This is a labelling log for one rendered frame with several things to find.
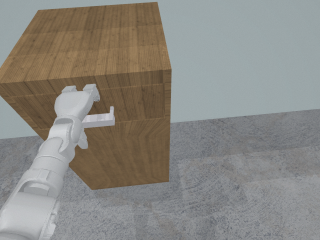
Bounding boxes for drawer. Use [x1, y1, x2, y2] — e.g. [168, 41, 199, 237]
[12, 83, 164, 129]

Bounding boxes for left robot forearm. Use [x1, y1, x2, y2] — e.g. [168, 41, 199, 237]
[0, 115, 83, 223]

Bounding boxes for left robot upper arm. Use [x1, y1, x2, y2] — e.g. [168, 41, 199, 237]
[0, 191, 61, 240]

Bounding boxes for cabinet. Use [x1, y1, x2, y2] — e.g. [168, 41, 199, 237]
[0, 2, 172, 190]

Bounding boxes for handle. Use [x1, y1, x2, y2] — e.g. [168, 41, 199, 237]
[82, 106, 115, 128]

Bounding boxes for left robot hand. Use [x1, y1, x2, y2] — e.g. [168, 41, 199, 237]
[54, 84, 100, 149]

